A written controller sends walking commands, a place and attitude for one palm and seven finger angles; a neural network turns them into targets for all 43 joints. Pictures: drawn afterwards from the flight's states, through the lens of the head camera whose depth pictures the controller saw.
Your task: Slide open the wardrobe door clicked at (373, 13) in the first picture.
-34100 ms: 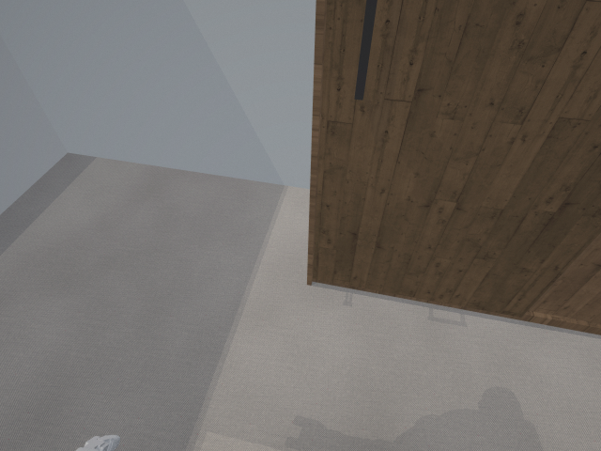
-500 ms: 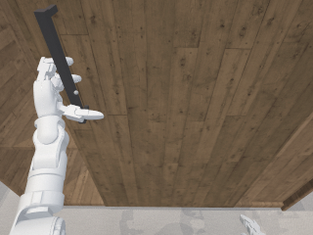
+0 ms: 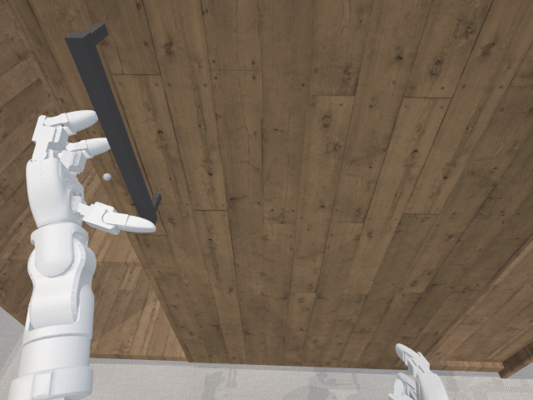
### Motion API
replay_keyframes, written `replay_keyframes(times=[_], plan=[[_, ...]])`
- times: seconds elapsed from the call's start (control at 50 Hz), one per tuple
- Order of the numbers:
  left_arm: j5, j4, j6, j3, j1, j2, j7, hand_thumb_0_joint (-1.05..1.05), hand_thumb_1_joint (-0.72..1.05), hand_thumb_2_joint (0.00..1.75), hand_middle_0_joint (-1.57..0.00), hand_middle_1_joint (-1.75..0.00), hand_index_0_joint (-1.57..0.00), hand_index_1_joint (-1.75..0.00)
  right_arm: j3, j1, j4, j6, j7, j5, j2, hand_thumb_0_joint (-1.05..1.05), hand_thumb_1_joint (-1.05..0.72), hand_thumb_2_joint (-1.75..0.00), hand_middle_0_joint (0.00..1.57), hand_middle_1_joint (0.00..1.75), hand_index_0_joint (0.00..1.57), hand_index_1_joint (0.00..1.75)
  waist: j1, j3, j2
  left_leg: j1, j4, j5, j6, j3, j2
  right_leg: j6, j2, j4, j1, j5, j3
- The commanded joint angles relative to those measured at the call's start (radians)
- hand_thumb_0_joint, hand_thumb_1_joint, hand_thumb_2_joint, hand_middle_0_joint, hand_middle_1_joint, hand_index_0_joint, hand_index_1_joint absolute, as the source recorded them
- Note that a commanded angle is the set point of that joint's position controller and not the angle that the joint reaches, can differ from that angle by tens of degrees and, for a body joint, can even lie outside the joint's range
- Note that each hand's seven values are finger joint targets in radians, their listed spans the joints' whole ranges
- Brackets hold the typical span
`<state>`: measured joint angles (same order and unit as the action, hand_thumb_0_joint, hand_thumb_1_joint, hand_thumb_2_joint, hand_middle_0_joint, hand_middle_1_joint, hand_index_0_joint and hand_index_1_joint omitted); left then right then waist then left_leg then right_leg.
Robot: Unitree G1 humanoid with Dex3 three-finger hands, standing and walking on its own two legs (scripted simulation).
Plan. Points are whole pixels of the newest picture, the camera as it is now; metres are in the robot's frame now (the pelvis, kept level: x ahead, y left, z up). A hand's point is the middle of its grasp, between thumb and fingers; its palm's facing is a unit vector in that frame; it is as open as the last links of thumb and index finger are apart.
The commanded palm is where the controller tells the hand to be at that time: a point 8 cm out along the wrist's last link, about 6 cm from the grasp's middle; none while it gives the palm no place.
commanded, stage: slip the hand off the handle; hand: left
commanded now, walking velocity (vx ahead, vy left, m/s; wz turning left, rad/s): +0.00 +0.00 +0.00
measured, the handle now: (128, 141) +0.37 +0.23 +0.23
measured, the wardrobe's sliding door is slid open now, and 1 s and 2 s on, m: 0.43 0.43 0.43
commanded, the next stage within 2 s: draw the hand back to the body in 0.98 s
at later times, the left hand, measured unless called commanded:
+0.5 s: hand (68, 205) +0.27 +0.27 +0.21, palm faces +0.36 -0.93 -0.06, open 14.7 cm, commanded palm +0.22 +0.30 +0.20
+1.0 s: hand (21, 266) +0.19 +0.27 +0.20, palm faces +0.38 -0.92 -0.07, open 14.7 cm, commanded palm +0.15 +0.31 +0.20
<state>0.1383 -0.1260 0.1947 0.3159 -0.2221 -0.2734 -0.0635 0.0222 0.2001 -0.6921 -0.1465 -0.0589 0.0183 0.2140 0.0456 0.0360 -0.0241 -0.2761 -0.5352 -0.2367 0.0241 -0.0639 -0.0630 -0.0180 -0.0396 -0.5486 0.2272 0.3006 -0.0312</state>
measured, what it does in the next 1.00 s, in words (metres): stands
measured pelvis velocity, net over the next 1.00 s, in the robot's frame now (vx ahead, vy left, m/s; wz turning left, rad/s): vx -0.02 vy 0.00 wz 0.04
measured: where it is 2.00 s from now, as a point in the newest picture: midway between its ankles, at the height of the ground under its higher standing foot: outside the picture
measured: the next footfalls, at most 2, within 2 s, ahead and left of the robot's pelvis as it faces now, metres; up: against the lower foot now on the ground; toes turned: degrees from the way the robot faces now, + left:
none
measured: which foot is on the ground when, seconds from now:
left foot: down 0.00-1.00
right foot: down 0.00-1.00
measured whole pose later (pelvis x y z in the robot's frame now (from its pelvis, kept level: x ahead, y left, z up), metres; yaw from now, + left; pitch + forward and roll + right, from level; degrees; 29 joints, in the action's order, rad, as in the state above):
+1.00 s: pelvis -0.02 +0.00 +0.00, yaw +2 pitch -4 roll -1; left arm 0.30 0.20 0.17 0.42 0.16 -0.30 0.13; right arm 0.05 0.19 -0.69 -0.25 -0.10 0.03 0.22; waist 0.09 0.04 -0.04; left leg -0.28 -0.58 -0.23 0.02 -0.02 -0.06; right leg -0.02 -0.04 -0.57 0.20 0.30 -0.07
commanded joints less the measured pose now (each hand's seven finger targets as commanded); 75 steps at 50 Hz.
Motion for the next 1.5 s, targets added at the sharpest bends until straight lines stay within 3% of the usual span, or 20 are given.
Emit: replay_keyframes(times=[0.0, 0.16, 0.26, 0.32, 0.38, 0.46, 0.48, 0.52, 0.58, 0.7, 0.88, 0.98, 1.08, 1.1, 1.14, 1.26, 1.28, 1.34, 1.42, 1.48], plan=[[0.024, 0.201, 0.045, 0.043, -0.349, -0.205, 0.052, 0.00, -0.55, 0.20, -0.25, -1.15, -0.25, -1.15, -0.046, -0.084, 0.138, -0.041, -0.021, 0.009, 0.141, 0.00, -0.90, -0.90, 0.20, 0.30, 0.20, 0.30, -0.022, 0.158, 0.004, 0.120, 0.046, 0.183, -0.035, 0.014, 0.044, 0.025, 0.043, 0.080, 0.028, -0.262, -0.021], [0.057, 0.224, 0.064, 0.115, -0.351, -0.279, 0.105, 0.00, -0.55, 0.20, -0.25, -1.15, -0.25, -1.15, -0.048, -0.087, 0.140, -0.049, -0.034, 0.010, 0.143, 0.00, -0.90, -0.90, 0.20, 0.30, 0.20, 0.30, -0.006, 0.229, -0.038, 0.139, 0.026, 0.195, -0.033, 0.028, 0.051, 0.031, 0.044, 0.056, 0.024, -0.261, -0.020], [0.079, 0.180, 0.071, 0.165, -0.325, -0.321, 0.130, 0.00, -0.55, 0.20, -0.25, -1.15, -0.25, -1.15, -0.044, -0.096, 0.140, -0.047, -0.039, 0.015, 0.147, 0.00, -0.90, -0.90, 0.20, 0.30, 0.20, 0.30, 0.001, 0.207, -0.028, 0.102, 0.030, 0.152, -0.032, 0.028, 0.052, 0.029, 0.043, 0.060, 0.029, -0.222, -0.019], [0.095, 0.231, 0.072, 0.131, -0.211, -0.257, 0.148, 0.00, -0.55, 0.20, -0.25, -1.15, -0.25, -1.15, -0.044, -0.108, 0.167, -0.058, -0.032, 0.017, 0.139, 0.00, -0.90, -0.90, 0.20, 0.30, 0.20, 0.30, 0.017, 0.213, -0.041, 0.107, 0.031, 0.155, -0.034, 0.027, 0.051, 0.030, 0.044, 0.056, 0.015, -0.223, -0.024], [0.102, 0.256, 0.068, 0.146, -0.154, -0.269, 0.150, 0.00, -0.55, 0.20, -0.25, -1.15, -0.25, -1.15, -0.043, -0.112, 0.164, -0.067, -0.031, 0.018, 0.146, 0.00, -0.90, -0.90, 0.20, 0.30, 0.20, 0.30, 0.021, 0.167, -0.004, 0.087, 0.039, 0.126, -0.034, 0.030, 0.045, 0.029, 0.047, 0.065, 0.027, -0.192, -0.027], [0.117, 0.392, 0.069, 0.150, -0.097, -0.256, 0.137, 0.00, -0.55, 0.20, -0.25, -1.15, -0.25, -1.15, -0.040, -0.129, 0.178, -0.088, -0.028, 0.013, 0.138, 0.00, -0.90, -0.90, 0.20, 0.30, 0.20, 0.30, 0.024, 0.178, -0.036, 0.098, 0.044, 0.104, -0.032, 0.028, 0.050, 0.028, 0.045, 0.069, 0.027, -0.166, -0.026], [0.117, 0.392, 0.068, 0.199, -0.054, -0.294, 0.126, 0.00, -0.55, 0.20, -0.25, -1.15, -0.25, -1.15, -0.041, -0.129, 0.170, -0.089, -0.031, 0.011, 0.141, 0.00, -0.90, -0.90, 0.20, 0.30, 0.20, 0.30, 0.035, 0.166, -0.009, 0.090, 0.045, 0.099, -0.034, 0.028, 0.044, 0.027, 0.046, 0.076, 0.021, -0.157, -0.025], [0.126, 0.437, 0.067, 0.170, -0.013, -0.251, 0.125, 0.00, -0.55, 0.20, -0.25, -1.15, -0.25, -1.15, -0.037, -0.140, 0.178, -0.097, -0.030, 0.013, 0.133, 0.00, -0.90, -0.90, 0.20, 0.30, 0.20, 0.30, 0.031, 0.158, -0.013, 0.089, 0.050, 0.080, -0.032, 0.026, 0.050, 0.025, 0.044, 0.082, 0.025, -0.133, -0.026], [0.129, 0.434, 0.065, 0.201, 0.000, -0.284, 0.124, 0.00, -0.55, 0.20, -0.25, -1.15, -0.25, -1.15, -0.034, -0.145, 0.160, -0.105, -0.038, 0.012, 0.136, 0.00, -0.90, -0.90, 0.20, 0.30, 0.20, 0.30, 0.026, 0.094, 0.011, 0.073, 0.054, 0.020, -0.035, 0.027, 0.046, 0.021, 0.043, 0.115, 0.053, -0.055, -0.018], [0.141, 0.434, 0.063, 0.130, -0.026, -0.235, 0.160, 0.00, -0.55, 0.20, -0.25, -1.15, -0.25, -1.15, -0.020, -0.162, 0.155, -0.137, -0.053, 0.018, 0.129, 0.00, -0.90, -0.90, 0.20, 0.30, 0.20, 0.30, 0.005, 0.038, -0.036, 0.067, 0.069, -0.111, -0.034, 0.039, 0.057, 0.020, 0.035, 0.150, 0.099, 0.094, -0.002], [0.174, 0.522, 0.045, 0.186, 0.132, -0.254, 0.187, 0.00, -0.55, 0.20, -0.25, -1.15, -0.25, -1.15, -0.013, -0.173, 0.169, -0.165, -0.049, 0.014, 0.128, 0.00, -0.90, -0.90, 0.20, 0.30, 0.20, 0.30, 0.039, 0.072, -0.034, 0.073, 0.059, -0.054, -0.032, 0.051, 0.055, 0.024, 0.038, 0.126, 0.053, 0.025, -0.016], [0.180, 0.564, 0.031, 0.210, 0.214, -0.260, 0.179, 0.00, -0.55, 0.20, -0.25, -1.15, -0.25, -1.15, -0.012, -0.167, 0.167, -0.171, -0.048, 0.010, 0.129, 0.00, -0.90, -0.90, 0.20, 0.30, 0.20, 0.30, 0.042, 0.034, -0.027, 0.059, 0.058, -0.051, -0.031, 0.054, 0.054, 0.024, 0.039, 0.123, 0.065, 0.020, -0.023], [0.182, 0.586, 0.030, 0.176, 0.155, -0.238, 0.182, 0.00, -0.55, 0.20, -0.25, -1.15, -0.25, -1.15, -0.010, -0.160, 0.159, -0.179, -0.056, 0.009, 0.131, 0.00, -0.90, -0.90, 0.20, 0.30, 0.20, 0.30, 0.024, 0.038, -0.047, 0.065, 0.048, -0.059, -0.031, 0.061, 0.056, 0.023, 0.038, 0.112, 0.088, 0.017, -0.021], [0.168, 0.476, -0.067, 0.136, 0.244, -0.276, 0.246, 0.00, -0.55, 0.20, -0.25, -1.15, -0.25, -1.15, -0.009, -0.138, 0.156, -0.172, -0.062, 0.026, 0.151, 0.00, -0.90, -0.90, 0.20, 0.30, 0.20, 0.30, 0.022, 0.044, -0.069, 0.059, 0.079, -0.096, -0.034, 0.066, 0.044, 0.023, 0.033, 0.116, 0.060, 0.025, -0.019], [0.187, 0.585, -0.146, 0.132, 0.133, -0.295, 0.298, 0.00, -0.55, 0.20, -0.25, -1.15, -0.25, -1.15, -0.003, -0.165, 0.190, -0.169, -0.081, 0.040, 0.144, 0.00, -0.90, -0.90, 0.20, 0.30, 0.20, 0.30, 0.024, 0.069, -0.090, 0.089, 0.086, -0.070, -0.041, 0.072, 0.052, 0.021, 0.035, 0.125, 0.034, -0.005, -0.021], [0.267, 0.601, -0.341, 0.248, 0.212, -0.392, 0.426, 0.00, -0.55, 0.20, -0.25, -1.15, -0.25, -1.15, 0.015, -0.174, 0.217, -0.184, -0.086, 0.063, 0.158, 0.00, -0.90, -0.90, 0.20, 0.30, 0.20, 0.30, 0.036, 0.108, -0.055, 0.146, 0.085, 0.047, -0.044, 0.083, 0.050, 0.022, 0.047, 0.133, -0.008, -0.110, -0.046], [0.290, 0.584, -0.358, 0.297, 0.240, -0.422, 0.443, 0.00, -0.55, 0.20, -0.25, -1.15, -0.25, -1.15, 0.016, -0.180, 0.219, -0.185, -0.082, 0.064, 0.163, 0.00, -0.90, -0.90, 0.20, 0.30, 0.20, 0.30, 0.046, 0.110, -0.066, 0.150, 0.079, 0.068, -0.042, 0.082, 0.051, 0.024, 0.052, 0.138, -0.020, -0.130, -0.040], [0.322, 0.596, -0.362, 0.297, 0.282, -0.377, 0.453, 0.00, -0.55, 0.20, -0.25, -1.15, -0.25, -1.15, 0.016, -0.164, 0.234, -0.191, -0.065, 0.065, 0.154, 0.00, -0.90, -0.90, 0.20, 0.30, 0.20, 0.30, 0.045, 0.100, -0.052, 0.156, 0.080, 0.096, -0.036, 0.080, 0.051, 0.024, 0.057, 0.127, -0.007, -0.164, -0.053], [0.309, 0.609, -0.373, 0.236, 0.321, -0.306, 0.432, 0.00, -0.55, 0.20, -0.25, -1.15, -0.25, -1.15, 0.008, -0.153, 0.239, -0.190, -0.047, 0.072, 0.156, 0.00, -0.90, -0.90, 0.20, 0.30, 0.20, 0.30, 0.031, 0.043, -0.052, 0.146, 0.085, 0.071, -0.034, 0.071, 0.046, 0.019, 0.057, 0.137, 0.031, -0.136, -0.054], [0.287, 0.621, -0.387, 0.244, 0.328, -0.330, 0.417, 0.00, -0.55, 0.20, -0.25, -1.15, -0.25, -1.15, 0.007, -0.156, 0.241, -0.191, -0.051, 0.071, 0.161, 0.00, -0.90, -0.90, 0.20, 0.30, 0.20, 0.30, 0.033, 0.018, -0.040, 0.132, 0.088, 0.020, -0.036, 0.074, 0.047, 0.017, 0.059, 0.154, 0.047, -0.072, -0.047]])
